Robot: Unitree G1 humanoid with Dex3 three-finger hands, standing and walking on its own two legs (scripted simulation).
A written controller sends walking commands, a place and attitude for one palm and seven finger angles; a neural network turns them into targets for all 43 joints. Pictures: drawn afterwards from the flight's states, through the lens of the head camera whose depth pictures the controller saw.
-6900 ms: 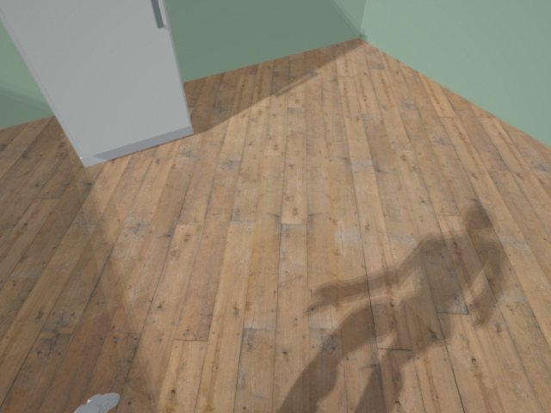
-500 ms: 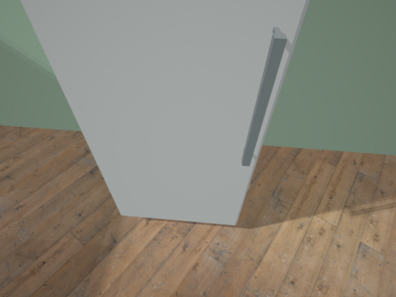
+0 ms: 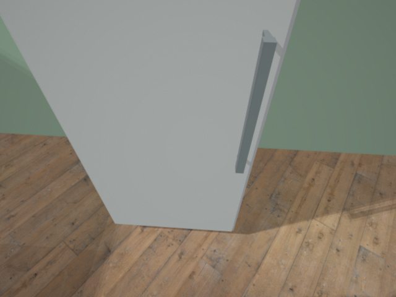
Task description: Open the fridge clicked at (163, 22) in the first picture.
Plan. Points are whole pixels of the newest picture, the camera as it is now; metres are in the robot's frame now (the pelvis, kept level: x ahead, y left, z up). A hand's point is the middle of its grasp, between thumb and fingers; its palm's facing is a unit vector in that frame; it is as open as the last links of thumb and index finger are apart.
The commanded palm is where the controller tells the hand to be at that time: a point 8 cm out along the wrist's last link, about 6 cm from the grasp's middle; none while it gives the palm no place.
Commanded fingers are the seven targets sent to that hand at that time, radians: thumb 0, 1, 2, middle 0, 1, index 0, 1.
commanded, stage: look again from close up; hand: right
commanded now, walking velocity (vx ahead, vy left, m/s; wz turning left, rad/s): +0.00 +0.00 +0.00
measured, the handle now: (249, 115) +0.52 -0.09 +0.09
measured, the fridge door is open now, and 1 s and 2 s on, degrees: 0 0 0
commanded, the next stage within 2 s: raise the hand to about handle height in 0.62 s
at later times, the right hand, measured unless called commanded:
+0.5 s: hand out of the picture +0.02 -0.20 -0.17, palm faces +0.00 +0.97 -0.24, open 7.4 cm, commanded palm none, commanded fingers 0.00 -0.90 -0.90 0.20 0.30 0.20 0.30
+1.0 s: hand (304, 267) +0.20 -0.19 -0.01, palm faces +0.10 +0.99 -0.07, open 7.9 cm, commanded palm +0.13 -0.25 -0.05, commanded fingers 0.00 -0.55 -0.75 0.23 0.53 0.23 0.53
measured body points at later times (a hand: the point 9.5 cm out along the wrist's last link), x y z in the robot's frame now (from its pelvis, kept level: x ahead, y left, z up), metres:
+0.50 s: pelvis +0.01 +0.00 +0.01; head +0.02 -0.01 +0.45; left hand +0.07 +0.24 -0.14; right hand +0.03 -0.25 -0.15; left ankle -0.04 +0.13 -0.73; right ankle +0.03 -0.09 -0.73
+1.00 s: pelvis -0.03 +0.02 -0.05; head +0.00 +0.02 +0.40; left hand +0.14 +0.27 -0.12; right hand +0.19 -0.24 -0.01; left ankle -0.04 +0.13 -0.73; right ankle +0.04 -0.09 -0.73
